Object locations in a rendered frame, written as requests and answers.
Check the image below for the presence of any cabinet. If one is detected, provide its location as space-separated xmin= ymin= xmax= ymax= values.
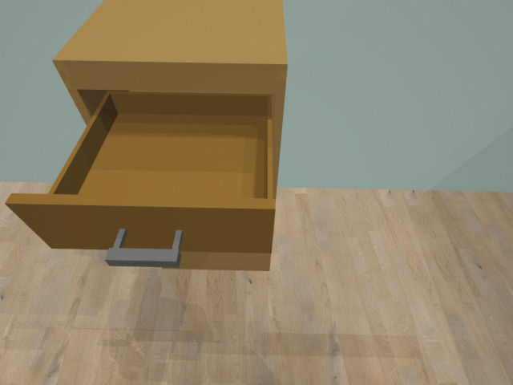
xmin=52 ymin=0 xmax=288 ymax=271

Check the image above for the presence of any drawer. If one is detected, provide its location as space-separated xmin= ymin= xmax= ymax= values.
xmin=5 ymin=91 xmax=276 ymax=253

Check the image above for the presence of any handle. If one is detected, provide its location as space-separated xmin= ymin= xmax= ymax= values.
xmin=105 ymin=229 xmax=183 ymax=268

